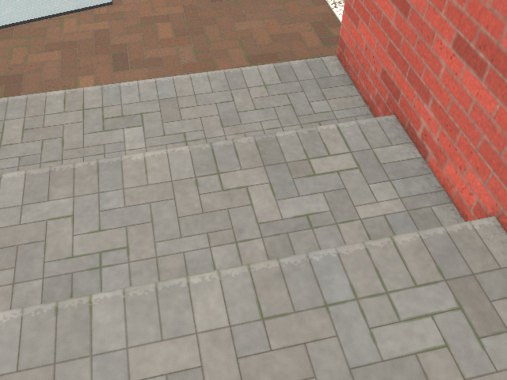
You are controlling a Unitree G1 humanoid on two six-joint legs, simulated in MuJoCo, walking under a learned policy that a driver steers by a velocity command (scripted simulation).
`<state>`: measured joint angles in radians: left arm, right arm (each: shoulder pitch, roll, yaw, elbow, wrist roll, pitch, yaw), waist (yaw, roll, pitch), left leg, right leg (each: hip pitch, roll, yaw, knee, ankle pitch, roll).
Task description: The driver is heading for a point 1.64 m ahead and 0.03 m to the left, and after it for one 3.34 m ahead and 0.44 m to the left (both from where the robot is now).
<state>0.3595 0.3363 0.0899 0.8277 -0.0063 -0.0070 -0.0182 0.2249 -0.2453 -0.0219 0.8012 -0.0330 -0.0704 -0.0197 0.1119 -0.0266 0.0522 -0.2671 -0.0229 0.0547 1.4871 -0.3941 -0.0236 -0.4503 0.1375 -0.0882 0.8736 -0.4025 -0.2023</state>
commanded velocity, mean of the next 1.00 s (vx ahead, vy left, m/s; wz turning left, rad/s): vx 1.00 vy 0.00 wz -0.15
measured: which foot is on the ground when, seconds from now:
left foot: up 0.00-0.34, down 0.36-0.70, up 0.72-1.00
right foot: down 0.00-0.36, up 0.38-0.70, down 0.72-1.00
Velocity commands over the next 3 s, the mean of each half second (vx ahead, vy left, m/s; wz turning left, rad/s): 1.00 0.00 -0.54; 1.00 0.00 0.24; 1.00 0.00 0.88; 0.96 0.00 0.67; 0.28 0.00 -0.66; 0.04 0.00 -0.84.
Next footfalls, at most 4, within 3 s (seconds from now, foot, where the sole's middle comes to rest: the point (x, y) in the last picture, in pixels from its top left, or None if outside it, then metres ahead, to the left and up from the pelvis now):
0.36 left None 0.48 0.16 -0.88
0.72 right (333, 306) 0.79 -0.14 -0.88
1.18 left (310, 228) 1.22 -0.07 -1.04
1.50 right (347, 155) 1.64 -0.22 -1.04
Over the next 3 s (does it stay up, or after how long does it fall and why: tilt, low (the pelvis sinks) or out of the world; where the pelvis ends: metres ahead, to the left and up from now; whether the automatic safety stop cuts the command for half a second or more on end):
stays up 2.11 0.21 -0.43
